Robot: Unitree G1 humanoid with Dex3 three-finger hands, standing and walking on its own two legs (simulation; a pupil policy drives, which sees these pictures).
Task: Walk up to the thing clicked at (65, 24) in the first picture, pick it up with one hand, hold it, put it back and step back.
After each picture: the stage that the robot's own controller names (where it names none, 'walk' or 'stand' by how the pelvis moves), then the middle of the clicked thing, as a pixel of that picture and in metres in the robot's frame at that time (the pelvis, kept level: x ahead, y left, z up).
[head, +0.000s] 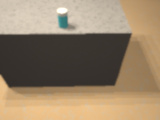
stand; (62, 18) +0.92 +0.17 -0.08
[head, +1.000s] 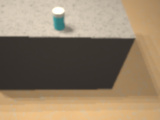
walk; (58, 19) +0.81 +0.15 -0.07
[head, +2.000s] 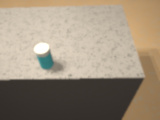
stand; (44, 56) +0.52 +0.22 -0.05
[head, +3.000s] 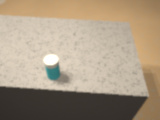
stand; (52, 67) +0.51 +0.18 -0.08
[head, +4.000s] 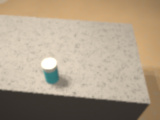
stand; (50, 71) +0.48 +0.18 -0.08
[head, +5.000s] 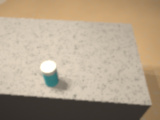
stand; (50, 74) +0.46 +0.19 -0.08
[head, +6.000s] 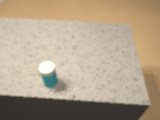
stand; (48, 75) +0.46 +0.19 -0.08
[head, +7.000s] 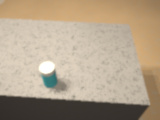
stand; (48, 75) +0.46 +0.19 -0.08
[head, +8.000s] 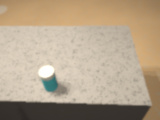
rise first; (48, 79) +0.44 +0.21 -0.08
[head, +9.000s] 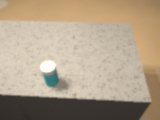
go down; (50, 74) +0.46 +0.21 -0.08
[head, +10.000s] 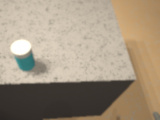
go down; (24, 56) +0.47 +0.20 -0.04
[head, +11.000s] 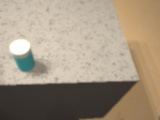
go down; (23, 56) +0.47 +0.21 -0.01
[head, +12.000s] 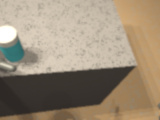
close in; (10, 45) +0.48 +0.22 +0.01
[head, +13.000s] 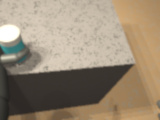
lift; (12, 45) +0.47 +0.20 +0.02
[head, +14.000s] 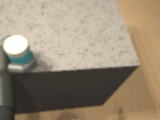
lift; (20, 54) +0.44 +0.19 +0.02
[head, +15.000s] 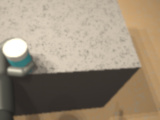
lift; (19, 58) +0.43 +0.19 +0.02
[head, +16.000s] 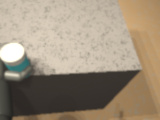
lift; (17, 62) +0.41 +0.20 +0.02
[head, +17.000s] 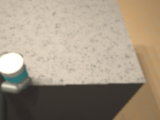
lift; (15, 73) +0.36 +0.22 +0.06
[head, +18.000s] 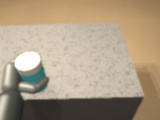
hold; (33, 73) +0.32 +0.17 +0.14
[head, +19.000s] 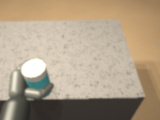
hold; (38, 79) +0.32 +0.16 +0.10
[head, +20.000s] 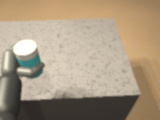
crouch; (29, 60) +0.39 +0.19 +0.11
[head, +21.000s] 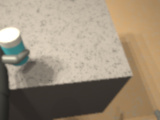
lower; (14, 48) +0.46 +0.21 +0.04
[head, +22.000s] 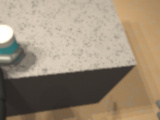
lower; (6, 45) +0.47 +0.21 +0.02
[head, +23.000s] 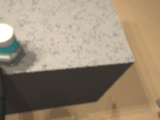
lower; (6, 44) +0.47 +0.21 +0.03
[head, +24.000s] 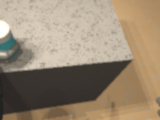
lower; (3, 41) +0.48 +0.21 +0.03
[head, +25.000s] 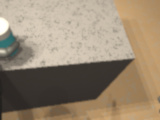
rest; (2, 38) +0.48 +0.21 +0.04
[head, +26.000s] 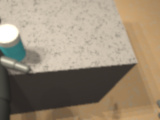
withdraw; (11, 44) +0.47 +0.20 +0.03
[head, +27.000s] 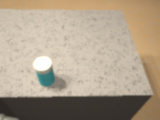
sink last; (44, 72) +0.43 +0.18 -0.02
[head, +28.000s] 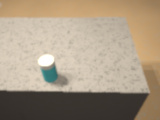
stand; (48, 69) +0.47 +0.20 -0.03
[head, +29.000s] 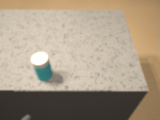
stand; (42, 67) +0.45 +0.20 -0.02
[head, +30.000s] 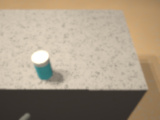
stand; (42, 66) +0.46 +0.20 -0.02
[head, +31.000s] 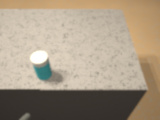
stand; (41, 66) +0.46 +0.20 -0.02
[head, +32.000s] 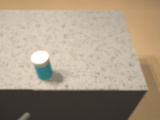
stand; (42, 66) +0.46 +0.20 -0.01
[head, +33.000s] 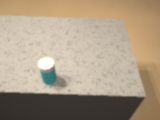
stand; (47, 71) +0.46 +0.19 -0.06
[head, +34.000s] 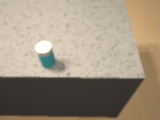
walk; (46, 55) +0.50 +0.20 -0.06
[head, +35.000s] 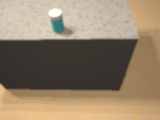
walk; (57, 21) +0.74 +0.21 -0.06
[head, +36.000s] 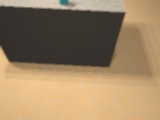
stand; out of the picture +1.07 +0.20 -0.06
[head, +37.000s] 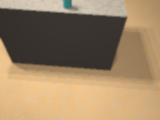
stand; out of the picture +1.09 +0.17 -0.07
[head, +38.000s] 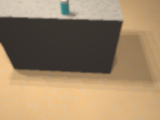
stand; (64, 6) +1.10 +0.18 -0.08
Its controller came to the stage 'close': yes
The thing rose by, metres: 0.20
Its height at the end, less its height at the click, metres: +0.00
